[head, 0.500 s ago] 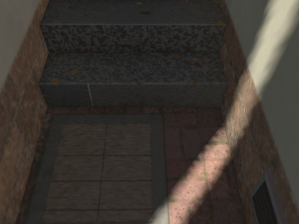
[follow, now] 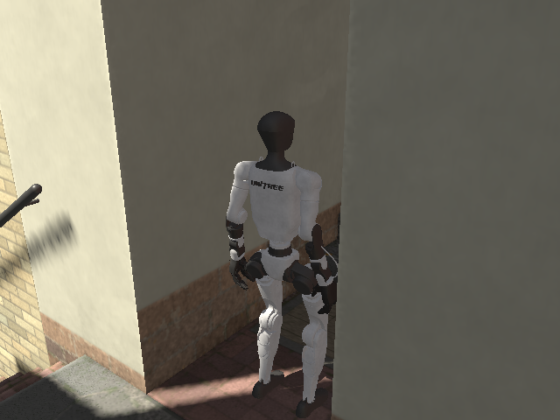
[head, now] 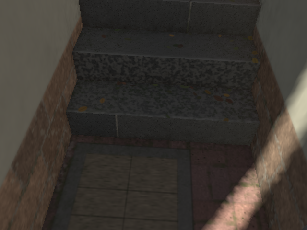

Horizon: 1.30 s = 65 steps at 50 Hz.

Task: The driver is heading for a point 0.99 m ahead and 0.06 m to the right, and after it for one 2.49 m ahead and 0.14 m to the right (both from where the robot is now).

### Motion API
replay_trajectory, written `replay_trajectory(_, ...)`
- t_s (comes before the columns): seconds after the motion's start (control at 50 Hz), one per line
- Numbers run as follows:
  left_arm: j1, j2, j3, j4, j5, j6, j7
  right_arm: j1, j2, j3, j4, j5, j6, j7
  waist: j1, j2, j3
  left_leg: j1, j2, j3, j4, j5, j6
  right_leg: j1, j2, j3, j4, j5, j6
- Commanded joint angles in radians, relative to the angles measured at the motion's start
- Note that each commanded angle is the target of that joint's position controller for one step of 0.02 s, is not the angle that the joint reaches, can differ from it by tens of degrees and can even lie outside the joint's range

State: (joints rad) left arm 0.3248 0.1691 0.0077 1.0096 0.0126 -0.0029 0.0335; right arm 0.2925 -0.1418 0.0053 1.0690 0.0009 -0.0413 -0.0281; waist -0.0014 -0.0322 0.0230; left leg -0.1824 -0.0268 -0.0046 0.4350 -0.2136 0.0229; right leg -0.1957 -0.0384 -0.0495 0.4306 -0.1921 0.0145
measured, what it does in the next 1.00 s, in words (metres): walks ahead: right foot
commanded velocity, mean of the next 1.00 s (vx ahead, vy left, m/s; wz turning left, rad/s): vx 0.15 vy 0.00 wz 0.00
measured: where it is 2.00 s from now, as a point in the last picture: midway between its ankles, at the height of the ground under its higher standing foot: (160, 203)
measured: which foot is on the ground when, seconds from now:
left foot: down 0.00-0.80, up 0.82-1.00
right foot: down 0.00-0.58, up 0.60-0.78, down 0.80-1.00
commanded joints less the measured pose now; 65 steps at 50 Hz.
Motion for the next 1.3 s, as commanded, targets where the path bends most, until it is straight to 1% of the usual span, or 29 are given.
replay_trajectory(0.02, 0.092, 0.099, 0.020, 0.012, 0.002, -0.013, 0.005, 0.025, -0.100, -0.011, -0.033, 0.010, -0.028, -0.014, 0.018, 0.100, 0.061, -0.075, 0.132, -0.166, -0.208, 0.045, 0.040, 0.084, -0.061, 0.079, -0.065, 0.089, -0.014)
replay_trajectory(0.04, 0.088, 0.086, 0.016, 0.014, -0.010, -0.015, 0.005, 0.063, -0.096, -0.008, -0.026, 0.010, -0.029, -0.008, 0.013, 0.070, 0.030, -0.029, 0.144, -0.168, -0.195, 0.086, 0.045, 0.096, -0.048, 0.069, -0.071, 0.082, -0.016)
replay_trajectory(0.06, 0.076, 0.077, 0.016, 0.010, -0.009, -0.018, 0.003, 0.063, -0.117, -0.013, -0.025, 0.018, -0.030, -0.008, 0.020, 0.077, 0.027, -0.021, 0.146, -0.162, -0.180, 0.102, 0.048, 0.093, -0.048, 0.062, -0.079, 0.070, -0.008)
replay_trajectory(0.1, 0.080, 0.101, 0.027, 0.028, -0.006, -0.020, 0.001, 0.065, -0.122, -0.016, -0.037, 0.010, -0.022, -0.009, 0.017, 0.085, 0.028, -0.017, 0.164, -0.164, -0.177, 0.133, 0.040, 0.096, -0.047, 0.063, -0.085, 0.057, -0.007)
replay_trajectory(0.14, 0.053, 0.098, 0.032, 0.032, -0.015, -0.018, 0.003, 0.063, -0.114, -0.016, -0.038, 0.006, -0.019, -0.017, 0.019, 0.098, 0.067, -0.043, 0.163, -0.167, -0.185, 0.136, 0.029, 0.093, -0.044, 0.059, -0.084, 0.074, -0.010)
replay_trajectory(0.22, 0.047, 0.081, 0.031, 0.042, -0.008, -0.016, 0.003, 0.076, -0.125, -0.017, -0.042, 0.014, -0.027, -0.021, 0.026, 0.085, 0.058, -0.040, 0.191, -0.186, -0.174, 0.177, 0.042, 0.104, -0.041, 0.061, -0.076, 0.079, -0.005)
replay_trajectory(0.3, 0.061, 0.093, 0.036, 0.065, -0.016, -0.016, 0.006, 0.061, -0.140, -0.022, -0.058, 0.010, -0.025, -0.020, 0.030, 0.086, 0.028, -0.018, 0.174, -0.166, -0.149, 0.201, 0.044, 0.119, -0.045, 0.060, -0.071, 0.095, -0.013)
replay_trajectory(0.34, 0.046, 0.102, 0.035, 0.060, -0.007, -0.017, 0.004, 0.068, -0.112, -0.014, -0.055, 0.012, -0.025, -0.021, 0.028, 0.102, 0.048, -0.034, 0.177, -0.162, -0.149, 0.222, 0.046, 0.118, -0.049, 0.062, -0.078, 0.108, -0.009)
replay_trajectory(0.44, 0.051, 0.112, 0.036, 0.075, -0.008, -0.020, 0.002, 0.071, -0.121, -0.014, -0.059, 0.014, -0.024, -0.021, 0.028, 0.077, 0.038, -0.016, 0.158, -0.132, -0.119, 0.242, 0.042, 0.134, -0.060, 0.069, -0.089, 0.143, -0.015)
replay_trajectory(0.5, 0.045, 0.129, 0.039, 0.095, -0.007, -0.021, 0.002, 0.077, -0.115, -0.016, -0.064, 0.007, -0.006, -0.023, 0.016, 0.063, 0.043, 0.021, 0.128, -0.098, -0.103, 0.261, 0.034, 0.115, -0.068, 0.071, -0.111, 0.173, -0.025)
replay_trajectory(0.52, 0.052, 0.120, 0.037, 0.104, -0.006, -0.020, 0.002, 0.093, -0.112, -0.016, -0.059, 0.007, -0.002, -0.022, 0.013, 0.060, 0.026, 0.028, 0.121, -0.098, -0.117, 0.148, 0.037, 0.122, -0.057, 0.064, -0.116, 0.099, -0.029)
replay_trajectory(0.56, 0.052, 0.115, 0.038, 0.104, 0.006, -0.012, -0.001, 0.125, -0.160, -0.039, -0.061, 0.011, 0.012, -0.019, -0.002, 0.083, 0.060, -0.012, 0.105, -0.124, -0.144, -0.274, 0.078, 0.068, 0.011, 0.009, -0.025, -0.172, -0.045)
replay_trajectory(0.6, 0.013, 0.102, 0.039, 0.075, 0.025, -0.009, -0.009, 0.187, -0.203, -0.065, -0.060, 0.004, 0.036, -0.015, -0.039, 0.156, 0.167, -0.040, 0.189, -0.279, -0.241, -0.617, 0.163, -0.120, 0.063, -0.035, 0.127, -0.336, -0.065)
replay_trajectory(0.64, -0.058, 0.045, 0.022, 0.027, 0.026, -0.022, -0.020, 0.250, -0.207, -0.075, -0.055, -0.012, 0.027, -0.018, -0.071, 0.229, 0.239, -0.033, 0.291, -0.443, -0.327, -0.661, 0.253, -0.269, 0.042, 0.006, 0.310, -0.316, -0.083)
replay_trajectory(0.66, -0.092, 0.065, 0.026, -0.001, 0.021, -0.035, -0.024, 0.256, -0.200, -0.077, -0.057, -0.023, 0.016, -0.017, -0.077, 0.222, 0.235, 0.006, 0.329, -0.486, -0.343, -0.583, 0.287, -0.342, 0.018, 0.052, 0.400, -0.326, -0.087)
replay_trajectory(0.7, -0.090, 0.085, 0.026, -0.017, 0.002, -0.057, -0.028, 0.172, -0.181, -0.076, -0.084, -0.042, -0.011, -0.014, -0.040, 0.196, 0.211, 0.082, 0.318, -0.411, -0.328, -0.362, 0.278, -0.357, -0.024, 0.072, 0.326, -0.287, -0.090)
replay_trajectory(0.74, -0.015, 0.101, 0.032, -0.013, -0.008, -0.075, -0.036, 0.108, -0.200, -0.083, -0.104, -0.027, -0.029, -0.003, 0.007, 0.164, 0.122, 0.017, 0.245, -0.282, -0.279, -0.245, 0.216, -0.146, -0.007, 0.044, 0.207, -0.155, -0.075)
replay_trajectory(0.78, 0.172, 0.077, 0.034, 0.046, 0.000, -0.060, -0.036, 0.029, -0.226, -0.096, -0.122, -0.001, -0.033, 0.008, 0.095, 0.055, 0.062, -0.189, 0.148, -0.174, -0.144, -0.333, 0.160, 0.193, 0.065, -0.026, 0.053, -0.012, -0.049)
replay_trajectory(0.8, 0.232, 0.119, 0.047, 0.056, 0.010, -0.062, -0.030, 0.020, -0.193, -0.086, -0.124, -0.015, -0.035, 0.012, 0.108, -0.033, 0.072, -0.279, 0.062, -0.095, 0.022, -0.347, 0.137, 0.252, -0.001, 0.084, -0.028, -0.166, -0.033)
replay_trajectory(0.82, 0.322, 0.202, 0.061, 0.054, 0.015, -0.063, -0.020, 0.053, -0.091, -0.061, -0.135, -0.018, -0.043, 0.015, 0.109, -0.262, 0.040, -0.346, -0.033, 0.044, 0.357, -0.322, 0.099, 0.258, -0.262, 0.494, -0.263, -0.520, -0.078)
replay_trajectory(0.84, 0.341, 0.265, 0.075, 0.063, -0.013, -0.053, -0.026, 0.068, -0.129, -0.073, -0.138, -0.035, -0.034, 0.021, 0.078, -0.261, 0.129, -0.434, -0.049, -0.011, 0.535, -0.345, 0.106, 0.137, -0.352, 0.749, -0.381, -0.752, -0.155)
replay_trajectory(0.86, 0.236, 0.247, 0.072, 0.029, -0.018, -0.052, -0.026, 0.069, -0.135, -0.072, -0.135, -0.045, -0.034, 0.036, 0.024, -0.160, 0.205, -0.473, 0.005, -0.046, 0.648, -0.253, 0.109, 0.065, -0.343, 0.715, -0.384, -0.719, -0.188)
replay_trajectory(0.9, 0.105, 0.183, 0.060, -0.020, -0.008, -0.069, -0.025, 0.082, -0.118, -0.064, -0.110, -0.031, -0.052, 0.054, -0.024, -0.071, 0.170, -0.461, 0.061, -0.039, 0.641, -0.069, 0.099, 0.087, -0.237, 0.486, -0.362, -0.381, -0.162)
replay_trajectory(0.96, 0.194, 0.112, 0.036, 0.014, 0.002, -0.088, -0.020, 0.037, -0.124, -0.064, -0.107, -0.039, -0.041, 0.069, -0.009, -0.073, 0.091, -0.477, 0.063, 0.017, 0.625, 0.035, 0.076, 0.212, -0.168, 0.300, -0.333, -0.042, -0.136)
replay_trajectory(1.02, 0.262, 0.085, 0.028, 0.046, -0.001, -0.091, -0.021, -0.014, -0.108, -0.054, -0.120, -0.049, -0.035, 0.073, 0.004, -0.089, 0.091, -0.528, 0.078, 0.044, 0.611, 0.079, 0.060, 0.248, -0.165, 0.213, -0.317, 0.184, -0.131)
replay_trajectory(1.18, 0.334, 0.080, 0.014, 0.059, -0.002, -0.104, -0.018, -0.334, -0.093, -0.034, -0.250, -0.030, -0.028, 0.079, 0.056, -0.059, 0.137, -0.615, 0.056, 0.106, 0.378, 0.170, 0.045, 0.292, -0.157, 0.149, -0.293, 0.453, -0.159)
replay_trajectory(1.22, 0.339, 0.108, 0.023, 0.052, -0.010, -0.116, -0.015, -0.372, -0.100, -0.034, -0.270, -0.035, -0.026, 0.071, 0.058, -0.063, 0.134, -0.593, 0.037, 0.115, 0.317, 0.177, 0.060, 0.323, -0.176, 0.147, -0.271, 0.542, -0.167)
replay_trajectory(1.26, 0.303, 0.103, 0.019, 0.037, -0.019, -0.124, -0.015, -0.402, -0.101, -0.035, -0.278, -0.028, -0.025, 0.068, 0.057, -0.066, 0.114, -0.499, 0.012, 0.135, 0.256, 0.164, 0.070, 0.320, -0.171, 0.118, -0.240, 0.605, -0.160)
replay_trajectory(1.3, 0.247, 0.127, 0.020, 0.023, -0.017, -0.130, -0.013, -0.343, -0.119, -0.045, -0.270, -0.034, -0.023, 0.057, -0.003, -0.094, 0.079, -0.303, -0.038, 0.154, 0.210, 0.094, 0.113, 0.264, -0.172, 0.090, -0.144, 0.882, -0.149)
Velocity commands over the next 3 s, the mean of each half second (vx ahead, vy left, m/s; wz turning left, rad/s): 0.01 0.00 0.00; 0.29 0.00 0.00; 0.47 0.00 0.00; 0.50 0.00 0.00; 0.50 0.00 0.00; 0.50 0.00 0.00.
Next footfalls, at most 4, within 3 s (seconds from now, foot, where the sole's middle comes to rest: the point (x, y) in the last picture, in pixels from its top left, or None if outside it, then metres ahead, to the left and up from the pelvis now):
0.80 right None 0.14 -0.13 -0.78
1.38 left None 0.50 0.02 -0.78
1.88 right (177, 177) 0.81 -0.11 -0.78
2.32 left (138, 156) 0.93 0.08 -0.78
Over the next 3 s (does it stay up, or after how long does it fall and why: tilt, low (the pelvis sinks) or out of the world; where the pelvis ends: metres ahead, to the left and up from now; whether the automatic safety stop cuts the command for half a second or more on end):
stays up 1.14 0.01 0.16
